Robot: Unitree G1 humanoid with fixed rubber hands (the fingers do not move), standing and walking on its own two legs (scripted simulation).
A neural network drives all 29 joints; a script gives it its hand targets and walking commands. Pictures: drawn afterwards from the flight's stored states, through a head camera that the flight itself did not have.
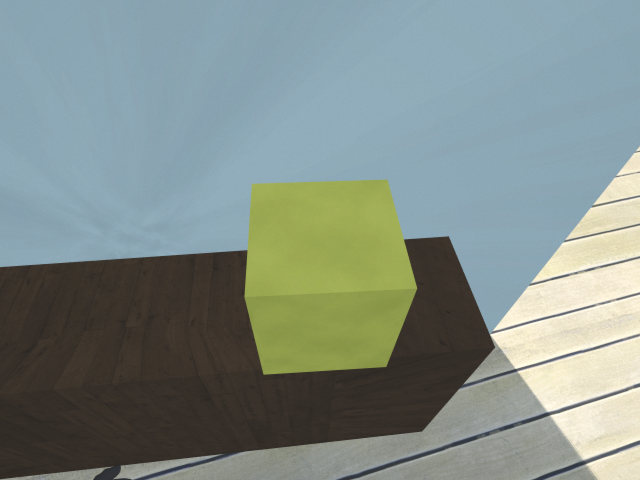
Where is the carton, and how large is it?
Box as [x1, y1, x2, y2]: [244, 180, 416, 374]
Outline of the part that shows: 387,180 252,184 244,296 263,374 377,367 386,365 416,290 414,278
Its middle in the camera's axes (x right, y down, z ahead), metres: +0.00 +0.07 +0.63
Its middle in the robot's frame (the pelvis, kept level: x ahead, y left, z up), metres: +0.43 +0.01 -0.06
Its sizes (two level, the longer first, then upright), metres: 0.210 0.200 0.250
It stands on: a pedestal, 0.59 m high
